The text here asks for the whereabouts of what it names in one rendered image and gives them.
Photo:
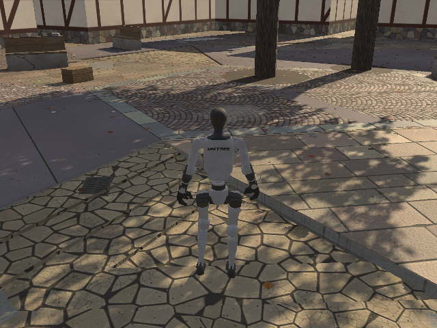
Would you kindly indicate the robot right hand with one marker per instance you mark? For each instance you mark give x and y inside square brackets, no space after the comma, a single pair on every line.
[250,190]

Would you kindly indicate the robot right shin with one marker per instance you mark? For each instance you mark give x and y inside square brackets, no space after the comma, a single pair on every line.
[232,244]

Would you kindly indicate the right robot forearm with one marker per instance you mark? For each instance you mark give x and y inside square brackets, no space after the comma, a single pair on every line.
[251,179]

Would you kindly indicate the humanoid robot head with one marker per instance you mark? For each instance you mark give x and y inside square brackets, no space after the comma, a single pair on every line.
[218,117]

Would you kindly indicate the robot right upper arm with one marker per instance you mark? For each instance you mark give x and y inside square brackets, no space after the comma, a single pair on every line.
[243,154]

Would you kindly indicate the left robot forearm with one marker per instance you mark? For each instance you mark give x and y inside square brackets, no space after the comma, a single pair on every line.
[184,181]

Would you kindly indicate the robot left upper arm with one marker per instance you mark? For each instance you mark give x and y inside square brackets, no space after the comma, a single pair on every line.
[193,155]

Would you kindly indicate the robot left hand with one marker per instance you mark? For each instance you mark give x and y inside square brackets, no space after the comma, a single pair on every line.
[183,195]

